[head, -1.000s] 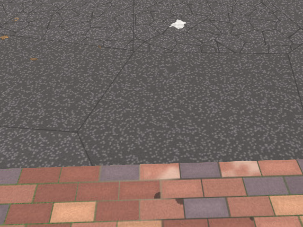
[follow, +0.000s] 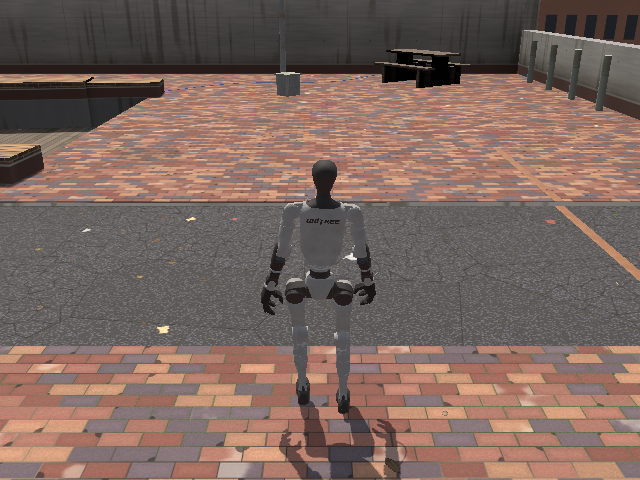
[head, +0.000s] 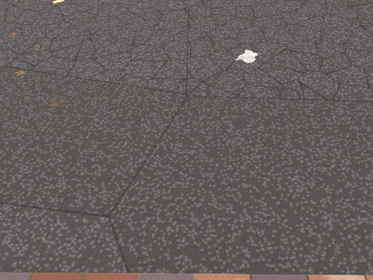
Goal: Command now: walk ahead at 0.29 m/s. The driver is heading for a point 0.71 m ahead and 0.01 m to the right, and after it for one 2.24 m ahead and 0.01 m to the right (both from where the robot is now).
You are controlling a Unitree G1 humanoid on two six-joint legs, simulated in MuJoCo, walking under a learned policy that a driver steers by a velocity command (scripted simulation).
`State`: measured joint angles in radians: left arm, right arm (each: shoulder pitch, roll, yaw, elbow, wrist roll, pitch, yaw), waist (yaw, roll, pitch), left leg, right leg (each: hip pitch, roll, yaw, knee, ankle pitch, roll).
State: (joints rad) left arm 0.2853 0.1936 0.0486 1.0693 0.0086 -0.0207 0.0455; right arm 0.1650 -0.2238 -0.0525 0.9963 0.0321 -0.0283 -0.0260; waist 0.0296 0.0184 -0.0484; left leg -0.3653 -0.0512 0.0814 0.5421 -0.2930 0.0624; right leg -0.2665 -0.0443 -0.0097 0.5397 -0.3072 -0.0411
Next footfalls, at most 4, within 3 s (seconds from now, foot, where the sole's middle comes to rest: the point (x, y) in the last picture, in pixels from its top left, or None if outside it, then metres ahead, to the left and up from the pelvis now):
0.32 left None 0.19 0.16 -0.77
0.82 right None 0.53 -0.07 -0.77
1.38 left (162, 225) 0.81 0.20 -0.82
1.92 right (206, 161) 1.15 0.01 -0.82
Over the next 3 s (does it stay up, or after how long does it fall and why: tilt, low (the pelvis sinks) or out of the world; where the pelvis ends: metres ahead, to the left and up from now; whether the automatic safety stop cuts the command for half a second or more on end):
stays up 1.57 0.14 -0.06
